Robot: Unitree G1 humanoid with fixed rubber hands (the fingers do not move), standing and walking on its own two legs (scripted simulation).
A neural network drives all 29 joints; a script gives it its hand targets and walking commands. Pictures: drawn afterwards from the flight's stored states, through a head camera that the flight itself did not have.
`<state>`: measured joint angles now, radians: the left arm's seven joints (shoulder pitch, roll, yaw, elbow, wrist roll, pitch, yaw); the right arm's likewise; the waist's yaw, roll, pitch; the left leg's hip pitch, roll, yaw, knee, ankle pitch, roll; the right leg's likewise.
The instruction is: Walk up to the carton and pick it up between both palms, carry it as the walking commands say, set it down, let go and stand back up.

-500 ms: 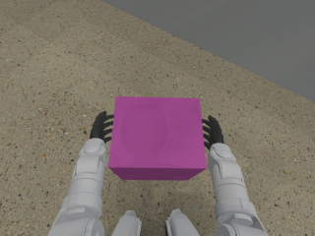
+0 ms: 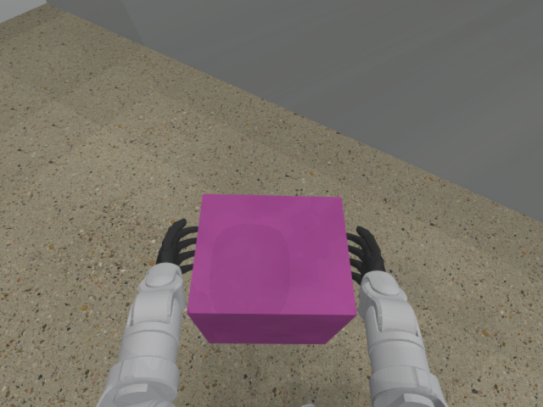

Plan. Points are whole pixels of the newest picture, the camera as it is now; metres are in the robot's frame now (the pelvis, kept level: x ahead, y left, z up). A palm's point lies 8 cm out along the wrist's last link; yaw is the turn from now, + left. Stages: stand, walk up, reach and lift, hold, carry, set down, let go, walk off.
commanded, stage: reach and lift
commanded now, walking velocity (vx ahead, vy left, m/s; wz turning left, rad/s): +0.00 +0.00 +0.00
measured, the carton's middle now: (269, 276) +0.36 -0.01 -0.09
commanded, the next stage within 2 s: hold in 1.80 s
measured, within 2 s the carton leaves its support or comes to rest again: neither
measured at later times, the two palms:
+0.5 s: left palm (157, 262) +0.32 +0.15 +0.04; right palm (387, 269) +0.31 -0.16 +0.04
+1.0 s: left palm (145, 259) +0.31 +0.15 +0.08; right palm (399, 266) +0.30 -0.16 +0.08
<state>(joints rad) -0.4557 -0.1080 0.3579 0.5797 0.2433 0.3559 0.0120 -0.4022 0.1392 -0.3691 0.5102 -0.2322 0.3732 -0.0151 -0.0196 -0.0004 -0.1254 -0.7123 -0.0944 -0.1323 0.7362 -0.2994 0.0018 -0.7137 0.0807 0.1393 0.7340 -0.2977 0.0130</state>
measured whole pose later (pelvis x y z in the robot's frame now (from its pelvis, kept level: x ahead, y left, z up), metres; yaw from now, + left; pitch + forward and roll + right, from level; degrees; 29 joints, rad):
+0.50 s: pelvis +0.01 +0.00 +0.03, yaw +1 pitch +2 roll +0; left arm -0.35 -0.12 0.31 0.47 0.26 0.52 0.00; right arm -0.31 0.15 -0.31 0.41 -0.25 0.55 -0.01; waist -0.03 0.00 -0.06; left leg -0.30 -0.07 -0.15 0.51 -0.24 0.01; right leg -0.29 0.06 0.13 0.50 -0.24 0.00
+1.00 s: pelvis +0.01 +0.00 +0.04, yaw +0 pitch -7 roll +0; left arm -0.32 -0.12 0.27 0.34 0.26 0.72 -0.01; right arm -0.29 0.15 -0.27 0.28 -0.25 0.74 -0.01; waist -0.02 0.00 -0.01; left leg -0.07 -0.07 -0.13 0.40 -0.21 0.01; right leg -0.07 0.05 0.14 0.39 -0.21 0.00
